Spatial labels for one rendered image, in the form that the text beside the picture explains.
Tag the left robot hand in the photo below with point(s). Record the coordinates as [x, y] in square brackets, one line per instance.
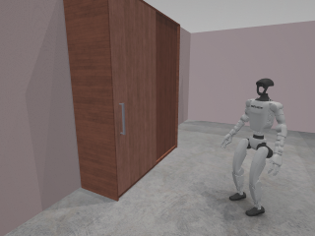
[275, 160]

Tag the left robot foot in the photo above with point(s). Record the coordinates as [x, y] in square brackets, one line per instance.
[254, 211]

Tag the handle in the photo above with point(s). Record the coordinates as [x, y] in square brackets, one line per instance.
[123, 119]

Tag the humanoid robot head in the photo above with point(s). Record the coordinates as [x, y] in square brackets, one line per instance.
[265, 83]

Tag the left robot forearm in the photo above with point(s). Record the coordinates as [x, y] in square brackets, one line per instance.
[279, 144]

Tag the wardrobe door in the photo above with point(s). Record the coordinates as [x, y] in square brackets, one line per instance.
[133, 42]
[166, 65]

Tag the robot left upper arm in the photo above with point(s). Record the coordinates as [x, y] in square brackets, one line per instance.
[278, 110]

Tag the robot right upper arm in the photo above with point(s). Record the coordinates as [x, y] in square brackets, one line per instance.
[246, 116]

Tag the right robot forearm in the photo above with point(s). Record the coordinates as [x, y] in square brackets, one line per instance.
[237, 127]

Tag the right robot hand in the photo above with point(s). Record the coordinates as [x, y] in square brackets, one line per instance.
[226, 140]

